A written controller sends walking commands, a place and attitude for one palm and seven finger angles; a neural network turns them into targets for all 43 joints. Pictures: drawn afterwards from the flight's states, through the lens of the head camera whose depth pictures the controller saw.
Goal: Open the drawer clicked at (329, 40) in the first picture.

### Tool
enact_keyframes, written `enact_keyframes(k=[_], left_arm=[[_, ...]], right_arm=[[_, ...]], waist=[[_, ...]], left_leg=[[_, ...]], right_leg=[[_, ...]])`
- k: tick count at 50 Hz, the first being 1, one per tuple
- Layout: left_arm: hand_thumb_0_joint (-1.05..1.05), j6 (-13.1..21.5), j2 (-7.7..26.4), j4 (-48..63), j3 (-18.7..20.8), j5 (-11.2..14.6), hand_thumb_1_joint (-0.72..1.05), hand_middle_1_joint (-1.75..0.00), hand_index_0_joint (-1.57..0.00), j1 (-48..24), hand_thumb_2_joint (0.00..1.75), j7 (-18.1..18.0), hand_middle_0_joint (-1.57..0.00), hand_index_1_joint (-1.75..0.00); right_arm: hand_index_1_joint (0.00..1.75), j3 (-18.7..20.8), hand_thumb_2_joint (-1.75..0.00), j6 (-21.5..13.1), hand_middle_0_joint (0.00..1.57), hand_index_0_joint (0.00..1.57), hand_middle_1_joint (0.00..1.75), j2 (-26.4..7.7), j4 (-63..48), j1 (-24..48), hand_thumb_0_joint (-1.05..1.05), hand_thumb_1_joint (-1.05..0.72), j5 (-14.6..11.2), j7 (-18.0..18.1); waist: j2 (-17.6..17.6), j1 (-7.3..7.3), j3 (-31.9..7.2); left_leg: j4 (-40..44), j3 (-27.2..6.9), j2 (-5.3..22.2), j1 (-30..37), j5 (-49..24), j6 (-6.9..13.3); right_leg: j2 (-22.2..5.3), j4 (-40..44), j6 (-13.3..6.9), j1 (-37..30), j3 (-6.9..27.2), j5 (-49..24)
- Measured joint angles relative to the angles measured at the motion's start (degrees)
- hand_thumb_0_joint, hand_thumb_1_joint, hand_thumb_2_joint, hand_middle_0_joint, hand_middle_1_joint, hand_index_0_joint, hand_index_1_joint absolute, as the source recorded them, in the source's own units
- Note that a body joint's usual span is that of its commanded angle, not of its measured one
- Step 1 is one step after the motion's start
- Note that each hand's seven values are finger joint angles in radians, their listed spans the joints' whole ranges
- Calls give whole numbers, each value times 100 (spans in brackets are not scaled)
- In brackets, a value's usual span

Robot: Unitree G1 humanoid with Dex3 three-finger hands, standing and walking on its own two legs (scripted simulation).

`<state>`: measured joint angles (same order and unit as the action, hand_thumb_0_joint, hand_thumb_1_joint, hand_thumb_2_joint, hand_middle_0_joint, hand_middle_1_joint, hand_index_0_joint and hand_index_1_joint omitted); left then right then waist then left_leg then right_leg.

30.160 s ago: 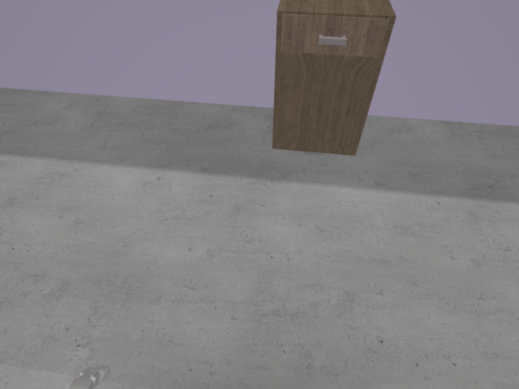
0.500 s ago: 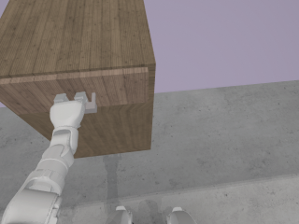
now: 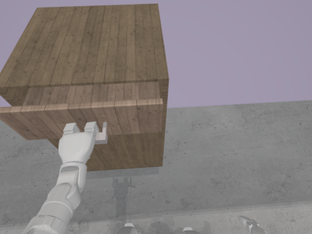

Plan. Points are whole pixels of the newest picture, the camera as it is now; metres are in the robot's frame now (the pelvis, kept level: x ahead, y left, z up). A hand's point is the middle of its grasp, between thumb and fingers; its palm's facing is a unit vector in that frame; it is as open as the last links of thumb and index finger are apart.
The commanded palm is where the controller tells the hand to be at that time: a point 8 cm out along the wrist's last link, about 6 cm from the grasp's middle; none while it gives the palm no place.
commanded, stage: pull the drawer open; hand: left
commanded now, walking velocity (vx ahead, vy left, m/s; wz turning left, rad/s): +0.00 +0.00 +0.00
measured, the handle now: (86, 132) +0.40 +0.22 -0.03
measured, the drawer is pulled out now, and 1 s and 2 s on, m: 0.08 0.21 0.30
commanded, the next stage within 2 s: open the thumb to release the handle in 2.00 s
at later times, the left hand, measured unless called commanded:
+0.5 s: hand (82, 172) +0.29 +0.21 -0.05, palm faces -0.03 -0.05 -1.00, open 5.9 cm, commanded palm +0.26 +0.21 +0.00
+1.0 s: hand (78, 200) +0.21 +0.21 -0.05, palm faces -0.03 -0.07 -1.00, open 5.9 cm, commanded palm +0.19 +0.21 +0.00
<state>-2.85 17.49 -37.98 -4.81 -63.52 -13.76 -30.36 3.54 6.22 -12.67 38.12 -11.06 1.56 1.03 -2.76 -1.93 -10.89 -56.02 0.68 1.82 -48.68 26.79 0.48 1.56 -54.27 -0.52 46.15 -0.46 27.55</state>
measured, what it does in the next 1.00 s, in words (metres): stands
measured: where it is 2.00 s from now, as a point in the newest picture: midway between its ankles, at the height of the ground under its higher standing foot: outside the picture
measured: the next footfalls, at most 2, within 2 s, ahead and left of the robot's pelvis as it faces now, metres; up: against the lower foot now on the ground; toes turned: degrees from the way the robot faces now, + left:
none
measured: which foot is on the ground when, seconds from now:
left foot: down 0.00-1.00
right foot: down 0.00-1.00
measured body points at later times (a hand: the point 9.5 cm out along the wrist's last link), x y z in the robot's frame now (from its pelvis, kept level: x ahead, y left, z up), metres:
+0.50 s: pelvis -0.01 +0.00 +0.00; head +0.06 -0.02 +0.44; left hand +0.28 +0.21 +0.00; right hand +0.13 -0.25 -0.13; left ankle -0.01 +0.11 -0.68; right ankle -0.02 -0.12 -0.68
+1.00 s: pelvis -0.01 -0.01 -0.01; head +0.04 -0.03 +0.44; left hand +0.21 +0.21 +0.00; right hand +0.17 -0.25 -0.12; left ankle -0.01 +0.11 -0.68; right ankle -0.02 -0.12 -0.68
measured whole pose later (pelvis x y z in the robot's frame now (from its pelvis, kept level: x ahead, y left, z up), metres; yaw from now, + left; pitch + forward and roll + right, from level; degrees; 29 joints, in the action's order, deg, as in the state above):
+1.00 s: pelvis -0.01 -0.01 -0.01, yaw +0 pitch +15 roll +0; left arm -3.3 16.0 -13.5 -7.6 -63.9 15.2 -33.0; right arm 2.2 5.4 -12.6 34.3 -7.9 2.6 -0.1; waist -2.8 0.3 -10.3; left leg -58.6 0.7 1.7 -46.3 27.8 -0.3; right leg 1.4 -58.4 -1.3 44.5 -0.4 29.4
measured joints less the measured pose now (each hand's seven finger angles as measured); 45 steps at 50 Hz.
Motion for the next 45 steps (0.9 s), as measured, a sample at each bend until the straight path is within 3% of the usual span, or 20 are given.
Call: enact_keyframes(k=[33, 45], left_arm=[[2, -151, -141, 1366, -232, -10, 67, -134, -41, 1587, 79, -137, -30, -135], [3, -126, -152, 2141, -270, -5, 67, -134, -41, 2517, 77, -188, -29, -135]], right_arm=[[30, -81, -90, -112, 20, 21, 30, 2, -155, 101, 0, -91, 26, 1], [30, -104, -90, -88, 20, 21, 30, 8, -325, 245, 1, -91, 76, -87]], waist=[[-21, 130, 65], [-25, 183, 51]], left_leg=[[-82, 17, -28, 218, -7, -30], [-169, 16, -12, 269, 60, -61]], right_leg=[[-27, -193, -34, -167, 17, 52], [-11, -307, -62, -201, 18, 130]])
